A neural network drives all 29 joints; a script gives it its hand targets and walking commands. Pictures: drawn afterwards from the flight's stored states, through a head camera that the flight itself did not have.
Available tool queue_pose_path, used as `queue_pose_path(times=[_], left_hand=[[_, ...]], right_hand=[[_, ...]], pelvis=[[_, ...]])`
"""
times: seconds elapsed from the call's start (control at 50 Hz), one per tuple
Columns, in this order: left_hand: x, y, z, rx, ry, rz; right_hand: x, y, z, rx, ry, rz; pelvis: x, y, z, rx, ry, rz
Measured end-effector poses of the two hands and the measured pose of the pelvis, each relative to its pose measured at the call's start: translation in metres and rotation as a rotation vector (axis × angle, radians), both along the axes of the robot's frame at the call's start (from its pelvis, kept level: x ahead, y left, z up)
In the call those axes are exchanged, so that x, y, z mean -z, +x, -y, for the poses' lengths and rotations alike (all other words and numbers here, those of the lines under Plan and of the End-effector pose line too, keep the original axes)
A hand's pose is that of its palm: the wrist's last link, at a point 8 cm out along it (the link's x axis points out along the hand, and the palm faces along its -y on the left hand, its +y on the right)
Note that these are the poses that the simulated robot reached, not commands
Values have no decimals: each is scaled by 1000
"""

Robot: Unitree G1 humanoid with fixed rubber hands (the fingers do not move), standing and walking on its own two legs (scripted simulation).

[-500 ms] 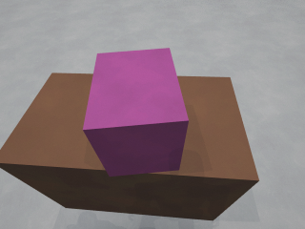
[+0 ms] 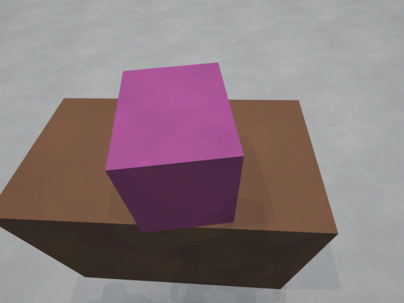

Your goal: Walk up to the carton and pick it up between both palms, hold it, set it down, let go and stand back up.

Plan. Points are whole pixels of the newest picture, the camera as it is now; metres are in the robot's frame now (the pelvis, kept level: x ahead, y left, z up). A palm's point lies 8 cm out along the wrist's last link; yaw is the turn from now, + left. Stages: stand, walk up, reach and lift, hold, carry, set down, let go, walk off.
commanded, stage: walk up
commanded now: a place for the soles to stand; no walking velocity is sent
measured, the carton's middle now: (179, 148) +0.45 +0.09 +0.02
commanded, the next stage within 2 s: stand in 0.08 s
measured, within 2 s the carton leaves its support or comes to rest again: neither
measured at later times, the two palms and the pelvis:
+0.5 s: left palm (95, 301) +0.15 +0.26 -0.14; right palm out of the picture +0.15 -0.24 -0.15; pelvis -0.04 +0.00 -0.04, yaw +4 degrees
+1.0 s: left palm out of the picture +0.12 +0.27 -0.08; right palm out of the picture +0.13 -0.19 -0.12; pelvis -0.02 -0.02 -0.01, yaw +6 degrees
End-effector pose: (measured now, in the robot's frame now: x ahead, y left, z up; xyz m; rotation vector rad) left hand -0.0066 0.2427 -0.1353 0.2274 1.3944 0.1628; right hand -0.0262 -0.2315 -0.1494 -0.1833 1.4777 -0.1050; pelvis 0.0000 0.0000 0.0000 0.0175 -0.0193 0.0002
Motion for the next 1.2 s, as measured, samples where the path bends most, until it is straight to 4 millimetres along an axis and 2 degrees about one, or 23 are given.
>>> queue_pose_path(times=[0.32, 0.34, 0.38, 0.44, 0.5, 0.52, 0.56, 0.6, 0.66, 0.72, 0.78, 0.86, 0.94, 1.06, 1.2], left_hand=[[6, 15, -3, 8, -11, -18], [11, 23, -7, -7, -5, -52], [20, 49, -17, -30, 12, -90], [18, 105, -23, -20, 21, -27], [0, 152, -20, 7, 11, 88], [-8, 160, -16, 13, -1, 119], [-21, 164, -8, 25, -29, 153], [-31, 152, -1, 29, -50, 158], [-33, 121, 2, 19, -53, 128], [-25, 97, -6, -6, -18, 116], [-21, 88, -18, -25, 25, 139], [-29, 96, -27, -23, 62, 208], [-42, 114, -28, -30, 65, 284], [-56, 132, -17, -34, 21, 380], [-53, 126, -10, -67, -22, 432]], right_hand=[[3, 6, -1, 23, -3, 16], [7, 15, 1, 22, 6, 22], [16, 46, 8, -12, 8, 50], [16, 115, 14, -41, -2, 185], [0, 177, 7, -33, 25, 362], [-8, 192, 2, -29, 42, 411], [-25, 209, -7, -23, 69, 479], [-40, 212, -14, -23, 79, 518], [-51, 200, -18, -23, 74, 527], [-42, 180, -19, -44, 58, 477], [-27, 160, -24, -69, 65, 430], [-14, 144, -32, -54, 84, 423], [-14, 143, -37, -42, 104, 460], [-43, 164, -35, -48, 93, 591], [-67, 174, -30, -57, 63, 647]], pelvis=[[4, -2, -4, 0, 6, -15], [9, -7, -4, -26, 3, -24], [21, -19, -2, -64, 4, -32], [35, -31, -2, -80, -11, -50], [41, -37, -3, -77, -27, -54], [41, -38, -3, -73, -31, -44], [34, -38, -3, -69, -33, -13], [25, -34, -2, -71, -31, 16], [15, -28, 1, -81, -28, 44], [14, -27, 5, -89, -27, 47], [17, -27, 10, -93, -30, 43], [19, -23, 14, -102, -34, 23], [18, -18, 18, -112, -26, 18], [9, -13, 20, -109, -15, 39], [0, -11, 19, -108, -16, 63]])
